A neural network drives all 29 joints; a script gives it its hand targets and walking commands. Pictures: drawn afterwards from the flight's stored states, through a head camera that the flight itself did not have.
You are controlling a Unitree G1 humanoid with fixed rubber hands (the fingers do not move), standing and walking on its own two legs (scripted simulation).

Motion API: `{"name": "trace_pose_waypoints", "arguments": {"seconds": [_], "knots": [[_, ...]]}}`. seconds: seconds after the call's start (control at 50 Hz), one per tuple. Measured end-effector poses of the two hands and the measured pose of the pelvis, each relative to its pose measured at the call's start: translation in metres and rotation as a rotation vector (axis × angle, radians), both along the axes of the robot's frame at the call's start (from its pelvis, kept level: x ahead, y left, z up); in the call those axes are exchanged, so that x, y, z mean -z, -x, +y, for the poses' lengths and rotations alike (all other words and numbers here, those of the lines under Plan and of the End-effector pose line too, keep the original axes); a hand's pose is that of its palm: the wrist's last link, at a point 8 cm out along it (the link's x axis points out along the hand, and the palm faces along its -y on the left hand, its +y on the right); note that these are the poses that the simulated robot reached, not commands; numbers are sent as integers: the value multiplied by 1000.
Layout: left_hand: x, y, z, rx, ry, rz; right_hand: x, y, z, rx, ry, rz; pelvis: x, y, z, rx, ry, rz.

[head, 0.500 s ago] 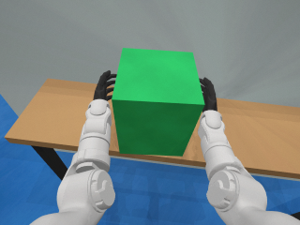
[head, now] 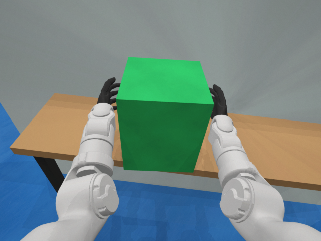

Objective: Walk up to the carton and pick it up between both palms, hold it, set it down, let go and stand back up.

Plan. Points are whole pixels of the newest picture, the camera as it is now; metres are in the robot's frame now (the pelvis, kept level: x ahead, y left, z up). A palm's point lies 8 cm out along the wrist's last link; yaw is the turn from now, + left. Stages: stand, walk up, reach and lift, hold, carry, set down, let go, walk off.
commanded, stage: reach and lift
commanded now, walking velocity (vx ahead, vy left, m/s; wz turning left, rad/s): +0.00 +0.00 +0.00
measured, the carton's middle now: (161, 115) +0.44 +0.00 +0.09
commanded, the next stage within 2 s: none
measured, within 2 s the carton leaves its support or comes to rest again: neither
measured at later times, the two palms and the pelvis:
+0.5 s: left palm (103, 100) +0.40 +0.15 +0.18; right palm (221, 111) +0.38 -0.14 +0.16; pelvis +0.00 +0.01 +0.00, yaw +1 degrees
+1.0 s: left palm (102, 93) +0.38 +0.14 +0.22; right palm (230, 109) +0.36 -0.15 +0.19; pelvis -0.02 +0.01 +0.00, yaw +0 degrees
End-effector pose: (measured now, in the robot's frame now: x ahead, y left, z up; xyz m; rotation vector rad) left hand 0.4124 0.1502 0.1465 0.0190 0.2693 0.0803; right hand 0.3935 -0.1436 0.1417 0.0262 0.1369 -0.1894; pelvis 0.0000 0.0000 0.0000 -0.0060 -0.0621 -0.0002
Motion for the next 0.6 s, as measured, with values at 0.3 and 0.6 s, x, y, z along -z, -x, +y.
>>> {"name": "trace_pose_waypoints", "arguments": {"seconds": [0.3, 0.6], "knots": [[-4, 2, 3, 0, -38, 2, 1, 0, 3, -8, -22, 5, 0, -6, 1, -12, 9, -17], [-36, 17, 1, 7, -36, -36, -29, 17, 1, 2, -17, -33, 2, 1, 9, -5, 17, -84]]}}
